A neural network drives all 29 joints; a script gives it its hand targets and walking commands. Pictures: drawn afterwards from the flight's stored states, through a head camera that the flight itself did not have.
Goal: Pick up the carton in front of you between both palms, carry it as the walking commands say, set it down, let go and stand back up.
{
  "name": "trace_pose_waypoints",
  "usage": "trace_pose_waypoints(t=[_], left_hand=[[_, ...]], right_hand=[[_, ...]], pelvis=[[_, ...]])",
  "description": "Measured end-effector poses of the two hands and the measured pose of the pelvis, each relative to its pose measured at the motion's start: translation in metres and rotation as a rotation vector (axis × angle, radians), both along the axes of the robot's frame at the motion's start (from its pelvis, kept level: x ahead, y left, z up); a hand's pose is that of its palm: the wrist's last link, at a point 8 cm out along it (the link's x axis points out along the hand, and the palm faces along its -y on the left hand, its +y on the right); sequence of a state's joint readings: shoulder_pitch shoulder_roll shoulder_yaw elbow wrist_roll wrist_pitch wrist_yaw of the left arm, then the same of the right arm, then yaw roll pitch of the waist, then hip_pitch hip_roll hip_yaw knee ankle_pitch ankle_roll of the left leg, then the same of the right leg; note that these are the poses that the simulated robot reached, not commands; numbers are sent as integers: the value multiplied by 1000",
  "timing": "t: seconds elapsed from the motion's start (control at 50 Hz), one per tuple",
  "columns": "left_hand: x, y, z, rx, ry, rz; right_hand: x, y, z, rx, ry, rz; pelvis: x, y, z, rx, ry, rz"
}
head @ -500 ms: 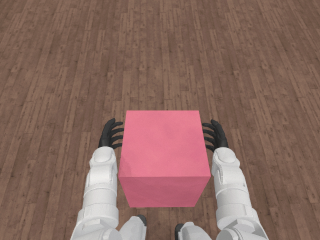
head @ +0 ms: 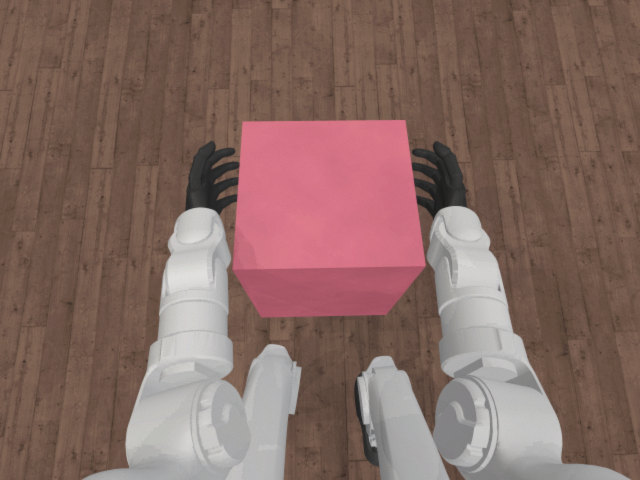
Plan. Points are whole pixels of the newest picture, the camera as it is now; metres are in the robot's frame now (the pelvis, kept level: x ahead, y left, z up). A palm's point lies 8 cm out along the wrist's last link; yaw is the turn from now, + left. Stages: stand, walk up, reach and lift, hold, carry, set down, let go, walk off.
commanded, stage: set down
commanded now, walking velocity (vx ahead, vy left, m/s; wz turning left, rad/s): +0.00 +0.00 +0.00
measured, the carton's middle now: (324, 231) +0.43 +0.03 -0.17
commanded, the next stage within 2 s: none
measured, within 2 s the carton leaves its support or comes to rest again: neither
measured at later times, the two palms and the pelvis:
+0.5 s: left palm (231, 220) +0.46 +0.18 -0.23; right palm (411, 209) +0.49 -0.12 -0.23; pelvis -0.02 +0.00 -0.13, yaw -1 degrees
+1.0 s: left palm (242, 226) +0.49 +0.19 -0.38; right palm (387, 212) +0.53 -0.10 -0.38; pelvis -0.03 +0.00 -0.22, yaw -1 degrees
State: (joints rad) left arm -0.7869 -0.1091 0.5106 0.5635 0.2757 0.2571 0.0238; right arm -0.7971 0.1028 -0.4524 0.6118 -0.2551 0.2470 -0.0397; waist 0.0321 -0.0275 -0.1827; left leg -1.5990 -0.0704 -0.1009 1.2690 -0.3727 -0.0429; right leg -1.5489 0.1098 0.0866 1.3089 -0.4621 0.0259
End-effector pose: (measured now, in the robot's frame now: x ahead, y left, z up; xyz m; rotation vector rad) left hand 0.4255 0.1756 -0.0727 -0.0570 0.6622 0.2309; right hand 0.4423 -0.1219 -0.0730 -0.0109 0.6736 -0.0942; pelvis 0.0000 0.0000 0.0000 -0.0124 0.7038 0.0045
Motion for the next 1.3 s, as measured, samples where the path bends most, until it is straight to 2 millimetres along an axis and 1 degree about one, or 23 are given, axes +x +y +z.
trace_pose_waypoints(t=[0.2, 0.4, 0.72, 0.94, 0.98, 1.08, 1.3], left_hand=[[14, 3, -68, 3, 7, 12], [26, 3, -132, 11, 18, 24], [45, 8, -230, 32, 46, 42], [56, 12, -299, 40, 72, 52], [58, 14, -302, 27, 63, 48], [63, 15, -302, 26, 66, 51], [61, 16, -303, 15, 53, 35]], right_hand=[[21, 3, -65, -15, 4, 30], [40, 4, -129, -19, 13, 52], [67, 9, -230, -30, 38, 100], [84, 13, -301, -39, 61, 132], [87, 17, -305, -15, 45, 138], [93, 17, -305, -21, 49, 143], [92, 16, -305, -14, 41, 151]], pelvis=[[-11, 5, -54, -7, 85, -1], [-20, 5, -104, -7, 127, -6], [-31, -1, -169, 6, 135, -18], [-31, -3, -211, 21, 85, -34], [-30, -2, -216, 26, 68, -38], [-27, -3, -224, 32, 50, -35], [-31, -4, -230, 34, 24, -36]])
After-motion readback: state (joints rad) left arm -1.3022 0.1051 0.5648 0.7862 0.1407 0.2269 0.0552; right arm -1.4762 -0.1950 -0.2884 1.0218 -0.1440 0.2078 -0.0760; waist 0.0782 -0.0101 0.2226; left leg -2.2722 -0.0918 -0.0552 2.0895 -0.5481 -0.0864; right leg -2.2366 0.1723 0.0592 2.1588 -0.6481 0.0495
